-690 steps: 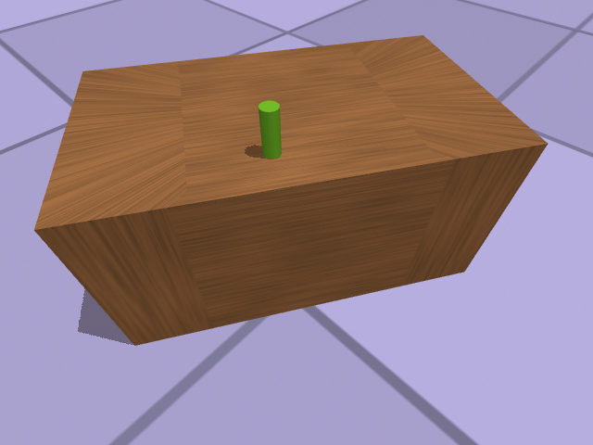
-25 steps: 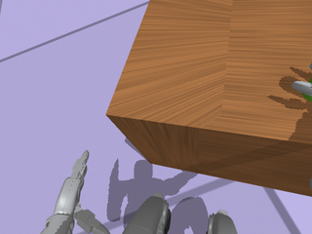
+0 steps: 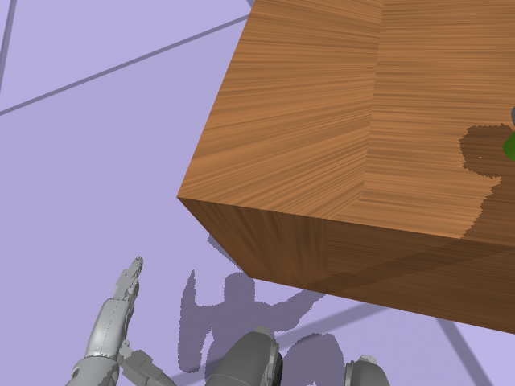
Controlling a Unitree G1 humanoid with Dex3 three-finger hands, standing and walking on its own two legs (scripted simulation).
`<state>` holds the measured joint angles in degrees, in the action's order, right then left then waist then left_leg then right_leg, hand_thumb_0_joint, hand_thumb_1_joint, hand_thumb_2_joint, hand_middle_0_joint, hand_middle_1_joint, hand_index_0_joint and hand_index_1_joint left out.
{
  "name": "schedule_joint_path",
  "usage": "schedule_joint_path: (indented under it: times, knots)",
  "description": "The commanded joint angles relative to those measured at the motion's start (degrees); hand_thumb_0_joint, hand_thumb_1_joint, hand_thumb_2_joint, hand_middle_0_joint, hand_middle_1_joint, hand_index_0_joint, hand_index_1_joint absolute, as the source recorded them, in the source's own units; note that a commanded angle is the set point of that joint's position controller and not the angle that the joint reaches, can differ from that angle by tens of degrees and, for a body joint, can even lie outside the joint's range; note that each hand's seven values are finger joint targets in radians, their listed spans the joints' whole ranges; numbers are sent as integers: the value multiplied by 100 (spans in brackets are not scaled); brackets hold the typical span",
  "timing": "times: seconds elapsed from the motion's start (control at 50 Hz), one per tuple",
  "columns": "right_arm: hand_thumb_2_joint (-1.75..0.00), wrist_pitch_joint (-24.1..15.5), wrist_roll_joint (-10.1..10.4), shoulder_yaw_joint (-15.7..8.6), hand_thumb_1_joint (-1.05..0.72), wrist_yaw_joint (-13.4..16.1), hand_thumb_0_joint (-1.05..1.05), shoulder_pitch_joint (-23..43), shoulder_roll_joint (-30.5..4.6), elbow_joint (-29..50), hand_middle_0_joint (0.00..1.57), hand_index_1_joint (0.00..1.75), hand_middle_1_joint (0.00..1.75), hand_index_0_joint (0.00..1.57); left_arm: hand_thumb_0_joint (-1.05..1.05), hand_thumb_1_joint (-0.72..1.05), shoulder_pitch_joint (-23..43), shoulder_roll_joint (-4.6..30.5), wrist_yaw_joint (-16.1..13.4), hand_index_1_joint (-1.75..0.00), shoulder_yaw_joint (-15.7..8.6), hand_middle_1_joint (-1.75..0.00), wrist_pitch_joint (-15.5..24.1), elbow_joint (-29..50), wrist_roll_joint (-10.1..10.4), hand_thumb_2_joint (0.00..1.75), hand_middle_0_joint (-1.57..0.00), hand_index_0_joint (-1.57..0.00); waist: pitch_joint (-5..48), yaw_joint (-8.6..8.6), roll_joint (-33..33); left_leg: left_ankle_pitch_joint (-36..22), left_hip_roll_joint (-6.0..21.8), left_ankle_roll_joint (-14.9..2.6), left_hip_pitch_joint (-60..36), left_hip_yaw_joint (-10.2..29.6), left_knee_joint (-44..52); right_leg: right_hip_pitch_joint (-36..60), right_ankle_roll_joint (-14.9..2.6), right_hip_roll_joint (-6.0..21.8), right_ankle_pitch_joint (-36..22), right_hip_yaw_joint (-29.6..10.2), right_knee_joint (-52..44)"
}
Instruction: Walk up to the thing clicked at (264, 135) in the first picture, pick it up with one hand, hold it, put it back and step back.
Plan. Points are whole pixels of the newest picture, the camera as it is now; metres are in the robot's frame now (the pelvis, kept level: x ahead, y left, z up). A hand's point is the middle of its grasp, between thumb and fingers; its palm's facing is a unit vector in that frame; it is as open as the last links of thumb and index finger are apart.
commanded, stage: settle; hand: right
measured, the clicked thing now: out of the picture +0.53 -0.28 +0.06
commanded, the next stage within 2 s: lift in 0.70 s
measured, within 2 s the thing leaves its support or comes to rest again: neither
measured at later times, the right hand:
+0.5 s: hand out of the picture +0.52 -0.27 +0.09, palm faces +0.30 +0.95 +0.01, open 6.9 cm
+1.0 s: hand out of the picture +0.51 -0.27 +0.12, palm faces +0.31 +0.95 +0.01, open 6.9 cm
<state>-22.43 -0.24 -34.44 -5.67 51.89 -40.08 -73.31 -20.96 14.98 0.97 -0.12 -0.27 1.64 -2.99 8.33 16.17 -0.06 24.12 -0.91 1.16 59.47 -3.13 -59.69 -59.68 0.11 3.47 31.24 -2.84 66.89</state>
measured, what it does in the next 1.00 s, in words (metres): stands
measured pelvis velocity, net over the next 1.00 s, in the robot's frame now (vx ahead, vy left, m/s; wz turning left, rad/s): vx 0.01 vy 0.00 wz -0.01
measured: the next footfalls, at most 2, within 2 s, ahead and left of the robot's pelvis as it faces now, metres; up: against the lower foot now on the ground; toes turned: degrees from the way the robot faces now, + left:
none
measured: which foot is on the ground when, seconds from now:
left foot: down 0.00-1.00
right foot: down 0.00-1.00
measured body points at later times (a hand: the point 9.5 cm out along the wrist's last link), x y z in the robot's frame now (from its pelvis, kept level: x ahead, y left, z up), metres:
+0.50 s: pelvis +0.00 +0.00 +0.01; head +0.12 -0.04 +0.45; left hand +0.15 +0.25 +0.01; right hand +0.50 -0.32 +0.10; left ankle +0.04 +0.14 -0.65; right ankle -0.01 -0.11 -0.65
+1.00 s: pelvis +0.01 +0.00 +0.03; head +0.11 -0.03 +0.47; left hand +0.16 +0.26 +0.02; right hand +0.49 -0.32 +0.13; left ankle +0.04 +0.14 -0.65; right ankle -0.01 -0.11 -0.65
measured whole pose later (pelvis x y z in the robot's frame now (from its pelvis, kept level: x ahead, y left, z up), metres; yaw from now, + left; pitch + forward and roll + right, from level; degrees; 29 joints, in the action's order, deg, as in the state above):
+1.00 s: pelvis +0.01 +0.00 +0.03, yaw -1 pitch +19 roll +3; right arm -16.5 2.5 -30.6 -4.7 49.3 -34.2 -67.1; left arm -21.7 14.5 0.4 -1.4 1.5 -5.2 -1.1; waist 7.0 11.3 0.1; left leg 21.6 0.0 1.5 47.9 -1.4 -50.9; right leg -47.0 -0.2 2.5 27.8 -0.8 56.2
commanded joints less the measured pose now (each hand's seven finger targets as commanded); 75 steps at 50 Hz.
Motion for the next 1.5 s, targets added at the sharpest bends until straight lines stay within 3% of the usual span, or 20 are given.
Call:
schedule_joint_path:
  times: [0.0,0.06,0.12,0.16,0.22,0.38,0.54,0.66,0.72,0.76,0.84,0.9,0.98,1.02,1.08,1.18,1.2,1.32,1.38,1.48]
  knots:
    - [-126,-394,10,-90,-63,19,0,2287,-1801,1071,130,134,133,130,0,-55,-141,768,-82,-6,-427,-6,264,1071,15,5,-7,-6,2465,-138,1407,-1676,-170,-233,-1518,60,529,1808,-24,-133,-2358,-18,-920]
    - [-124,-314,2,90,-59,-1,0,2321,-1513,1079,129,133,133,130,0,-53,-194,843,-61,-6,-543,-6,301,1180,-15,4,-7,-7,2532,-65,1457,-1706,-143,-227,-1632,82,540,1847,-17,-161,-2235,14,-977]
    - [-125,-234,97,60,-55,-57,0,2397,-1568,1658,129,134,134,130,0,-54,-547,939,-59,-6,-655,-6,296,1122,4,4,-6,-6,3379,-153,1817,-2104,-167,-232,-1772,6,491,2705,43,-127,-3256,-50,-949]
    - [-122,-148,179,60,-56,-77,0,2339,-1523,1678,130,132,132,131,0,-55,-675,992,-76,-6,-753,-6,266,884,39,5,-6,-6,3181,-171,1828,-2078,-179,-240,-1583,-52,518,2878,80,-92,-3626,-96,-963]
    - [-121,-96,251,27,-57,-21,0,2507,-1484,1649,132,132,132,133,0,-55,-247,1147,-126,-6,-928,-5,295,748,81,6,-6,-5,2888,-136,1390,-1987,-167,-240,-1590,-54,634,2620,38,-86,-3324,-120,-1035]
    - [-129,-161,69,179,-57,24,0,2530,-1486,1260,131,138,138,133,0,-54,-92,595,-112,-6,-176,-5,373,639,58,5,-6,-6,2792,-390,1262,-1912,-115,-188,-2259,128,815,2122,-35,-213,-2408,86,-1246]
    - [-130,-51,213,53,-57,106,0,2486,-1529,1716,131,139,138,133,0,-55,-372,1026,-154,-6,-803,-5,365,514,84,5,-6,-5,2660,-272,1377,-2012,-120,-219,-2021,73,901,2564,-15,-197,-2807,53,-1302]
    - [-131,-14,238,373,-58,13,0,2426,-996,1269,132,140,140,133,0,-56,-47,623,-151,-6,-317,-5,465,410,137,6,-5,-5,2508,-337,926,-1958,-115,-198,-2292,77,1000,2286,-54,-219,-2453,52,-1438]
    - [-134,-14,174,203,-58,-44,0,2566,-1542,1725,131,142,142,133,0,-56,-130,854,-193,-6,-500,-5,470,401,139,6,-6,-5,3008,-483,1242,-2252,-86,-201,-2450,111,979,2740,-13,-212,-2897,67,-1457]
    - [-135,43,226,304,-59,-91,0,2513,-1337,1602,132,143,143,134,0,-56,-349,707,-156,-6,-368,-5,433,28,125,6,-6,-5,2709,-515,1424,-2200,-109,-216,-2237,93,994,2831,25,-208,-3123,63,-1479]
    - [-132,58,336,182,-52,-28,0,2648,-1380,2089,132,141,141,134,0,-53,-36,999,-186,-6,-713,-6,485,373,143,4,-6,-6,3093,-490,1437,-2201,-123,-229,-2323,48,1074,3282,53,-164,-3390,25,-1572]
    - [-131,158,353,345,-53,67,0,2255,-990,1814,133,141,141,135,0,-53,-321,1095,-194,-6,-922,-6,444,275,179,4,-6,-6,2757,-428,1093,-2309,-121,-206,-2541,39,1216,3160,9,-212,-3240,82,-1675]
    - [-129,139,372,289,-56,151,0,2401,-1096,2306,133,139,139,134,0,-53,-13,973,-201,-5,-782,-6,498,455,231,4,-6,-6,2688,-586,1029,-2332,-105,-202,-2691,69,1336,3220,6,-210,-3209,122,-1794]
    - [-129,215,394,581,-54,123,0,2003,-551,1963,133,140,140,135,0,-54,-182,685,-148,-5,-535,-6,505,190,243,4,-5,-6,2380,-670,1025,-2241,-115,-217,-2638,48,1368,3208,34,-211,-3281,118,-1906]
    - [-128,246,433,602,-58,83,0,1917,-568,2329,134,138,138,135,0,-53,-261,589,-129,-5,-429,-6,516,-16,236,4,-5,-6,2453,-843,1183,-2351,-88,-219,-2846,88,1419,3281,54,-228,-3349,165,-1990]
    - [-130,493,650,589,-56,103,0,1526,-307,3109,136,141,141,137,0,-54,-446,1029,-176,-5,-1044,-6,504,-557,273,4,-5,-5,2633,-928,1197,-2725,-93,-228,-3060,38,1515,3900,96,-204,-4139,152,-2118]
    - [-129,511,672,598,-59,134,0,1619,-302,3400,136,140,140,137,0,-54,-296,923,-162,-5,-913,-5,501,-512,281,5,-5,-5,2569,-1019,1219,-2682,-89,-231,-3112,38,1571,3890,108,-207,-4172,160,-2167]
    - [-130,809,777,814,-54,265,0,1120,190,3637,137,142,142,138,0,-55,176,1098,-337,-5,-1073,-5,608,-19,415,5,-5,-4,2333,-1026,112,-2867,-32,-158,-3821,17,1788,3794,-3,-243,-3566,235,-2501]
    - [-131,994,799,1078,-57,174,0,525,577,3519,137,142,142,138,0,-54,-361,539,-304,-5,-628,-5,566,-654,466,5,-5,-5,1589,-1208,97,-2635,13,-159,-3750,51,1943,3628,-23,-276,-3224,308,-2697]
    - [-133,1286,932,1122,-57,138,0,692,636,4607,139,145,145,140,0,-53,-271,549,-255,-5,-716,-5,606,-703,455,3,-5,-5,1415,-1288,488,-2329,58,-125,-3738,145,2177,3893,-32,-318,-2876,401,-2899]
